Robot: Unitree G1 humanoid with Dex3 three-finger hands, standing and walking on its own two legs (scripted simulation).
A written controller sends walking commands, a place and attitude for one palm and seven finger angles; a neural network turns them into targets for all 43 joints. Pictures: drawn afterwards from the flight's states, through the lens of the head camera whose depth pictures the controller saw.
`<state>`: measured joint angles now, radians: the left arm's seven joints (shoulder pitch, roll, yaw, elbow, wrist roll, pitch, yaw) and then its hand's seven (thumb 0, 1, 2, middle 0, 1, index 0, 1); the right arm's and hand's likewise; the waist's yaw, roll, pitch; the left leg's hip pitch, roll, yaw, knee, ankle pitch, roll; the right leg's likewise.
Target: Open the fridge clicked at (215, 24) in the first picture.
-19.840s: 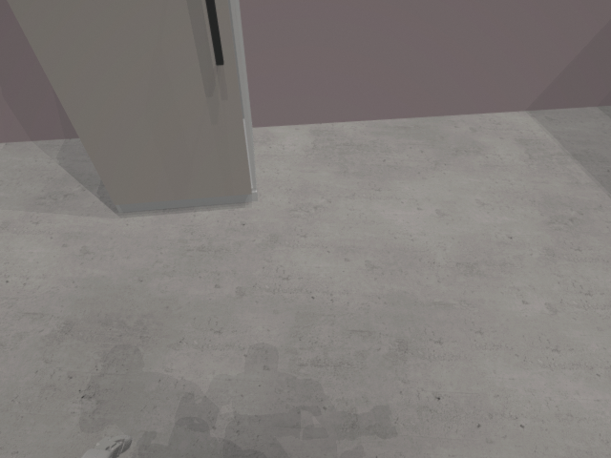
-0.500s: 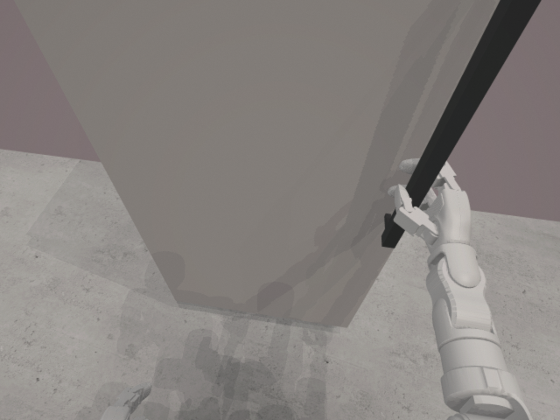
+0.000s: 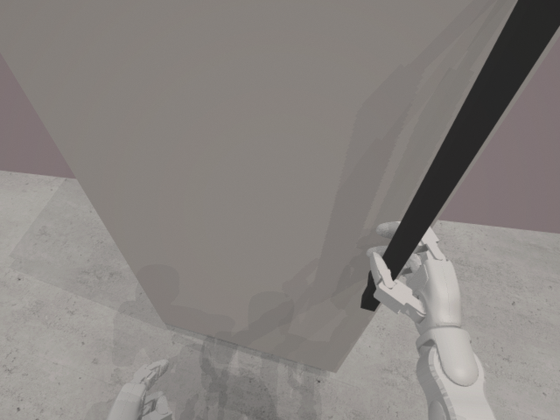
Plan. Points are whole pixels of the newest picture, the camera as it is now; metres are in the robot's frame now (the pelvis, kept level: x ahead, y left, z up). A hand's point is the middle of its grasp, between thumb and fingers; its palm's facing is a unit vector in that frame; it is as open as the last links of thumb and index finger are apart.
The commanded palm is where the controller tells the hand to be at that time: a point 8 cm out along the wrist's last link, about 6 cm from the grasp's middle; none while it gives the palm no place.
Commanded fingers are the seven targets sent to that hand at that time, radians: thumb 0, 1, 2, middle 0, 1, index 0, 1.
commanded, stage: walk backward, drawing the door open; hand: right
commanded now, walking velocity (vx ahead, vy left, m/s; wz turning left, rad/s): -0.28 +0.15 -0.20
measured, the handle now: (421, 197) +0.34 -0.12 +0.19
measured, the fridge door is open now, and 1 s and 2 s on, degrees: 9 40 71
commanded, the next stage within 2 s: none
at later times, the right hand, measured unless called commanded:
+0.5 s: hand (351, 362) +0.19 -0.05 +0.09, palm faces +0.00 +1.00 -0.08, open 6.1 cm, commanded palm +0.16 -0.10 +0.09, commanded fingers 0.00 -0.90 -0.90 0.45 1.40 0.45 1.40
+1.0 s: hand out of the picture +0.05 +0.06 +0.09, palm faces +0.26 +0.95 -0.16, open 6.3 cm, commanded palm +0.01 +0.03 +0.09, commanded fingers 0.00 -0.90 -0.90 0.45 1.40 0.45 1.40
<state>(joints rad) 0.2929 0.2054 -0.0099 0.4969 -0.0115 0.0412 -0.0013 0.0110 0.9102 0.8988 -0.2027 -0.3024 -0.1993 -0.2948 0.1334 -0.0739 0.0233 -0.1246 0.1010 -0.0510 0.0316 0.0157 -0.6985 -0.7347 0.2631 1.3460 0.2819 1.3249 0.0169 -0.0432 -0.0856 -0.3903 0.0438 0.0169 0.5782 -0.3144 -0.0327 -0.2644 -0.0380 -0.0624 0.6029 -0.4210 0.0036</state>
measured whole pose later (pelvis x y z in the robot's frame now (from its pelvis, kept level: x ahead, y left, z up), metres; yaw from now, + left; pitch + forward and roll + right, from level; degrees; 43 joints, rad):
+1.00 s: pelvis -0.16 +0.22 -0.01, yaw -29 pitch -2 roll +0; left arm 0.26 0.16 0.00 0.57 0.03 -0.09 0.07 0.01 0.91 0.90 -0.20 -0.30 -0.20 -0.29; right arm 0.18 -0.11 0.22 -0.21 -0.09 -0.07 -0.05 -0.01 -0.61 -0.73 0.43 1.38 0.35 1.40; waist 0.09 0.00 0.05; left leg -0.54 0.00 0.18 0.75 -0.22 0.00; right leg -0.25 -0.02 -0.13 0.64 -0.40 -0.04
